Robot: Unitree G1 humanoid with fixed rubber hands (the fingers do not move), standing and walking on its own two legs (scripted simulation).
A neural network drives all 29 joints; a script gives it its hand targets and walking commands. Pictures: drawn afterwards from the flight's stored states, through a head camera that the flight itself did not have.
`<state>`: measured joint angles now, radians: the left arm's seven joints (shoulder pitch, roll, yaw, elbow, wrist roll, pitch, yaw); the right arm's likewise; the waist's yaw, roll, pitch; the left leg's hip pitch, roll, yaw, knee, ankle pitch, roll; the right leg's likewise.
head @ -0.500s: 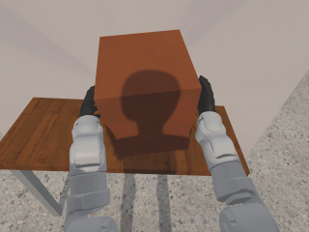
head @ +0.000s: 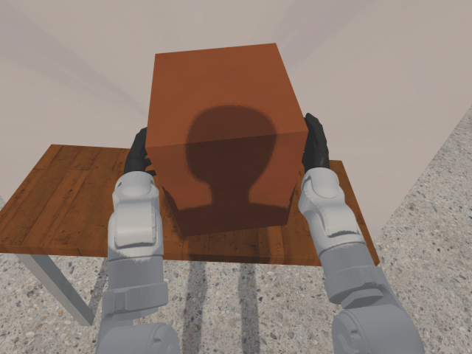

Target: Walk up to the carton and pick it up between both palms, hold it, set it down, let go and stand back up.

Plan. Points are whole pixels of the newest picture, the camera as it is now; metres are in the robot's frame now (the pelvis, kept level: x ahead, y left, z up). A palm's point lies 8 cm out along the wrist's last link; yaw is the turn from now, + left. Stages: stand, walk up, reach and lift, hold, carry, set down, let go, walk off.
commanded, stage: hold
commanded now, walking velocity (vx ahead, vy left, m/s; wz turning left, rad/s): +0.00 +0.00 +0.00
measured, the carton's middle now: (226, 146) +0.43 +0.01 +0.15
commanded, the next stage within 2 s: set down in 0.28 s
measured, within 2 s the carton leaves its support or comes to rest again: neither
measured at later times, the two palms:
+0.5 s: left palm (132, 176) +0.36 +0.16 +0.15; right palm (304, 156) +0.38 -0.12 +0.17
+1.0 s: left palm (153, 192) +0.37 +0.14 +0.09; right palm (306, 160) +0.41 -0.14 +0.14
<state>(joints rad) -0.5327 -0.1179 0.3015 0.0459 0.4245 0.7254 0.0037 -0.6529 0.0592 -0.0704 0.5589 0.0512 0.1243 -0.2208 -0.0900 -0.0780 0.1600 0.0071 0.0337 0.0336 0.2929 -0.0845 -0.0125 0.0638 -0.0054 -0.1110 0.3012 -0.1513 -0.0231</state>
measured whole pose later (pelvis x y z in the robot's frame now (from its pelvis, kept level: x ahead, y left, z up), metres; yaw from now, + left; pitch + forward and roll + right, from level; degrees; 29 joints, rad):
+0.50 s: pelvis +0.01 +0.00 +0.00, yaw +0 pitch -11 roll +0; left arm -0.51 -0.13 0.30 0.07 0.42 0.67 0.00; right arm -0.65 0.06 -0.07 0.57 0.05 0.09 -0.21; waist -0.07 -0.07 0.14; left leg -0.01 0.03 0.04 0.31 -0.11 -0.01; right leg 0.06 -0.01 -0.11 0.31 -0.17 -0.02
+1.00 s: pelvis +0.03 -0.01 +0.00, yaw +0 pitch -7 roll +0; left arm -0.39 -0.17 0.28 0.22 0.37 0.42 0.09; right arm -0.61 0.03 -0.08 0.72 0.01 -0.18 -0.16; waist -0.04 -0.04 0.10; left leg -0.05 0.05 0.03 0.30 -0.13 -0.03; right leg 0.02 0.01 -0.13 0.28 -0.18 -0.04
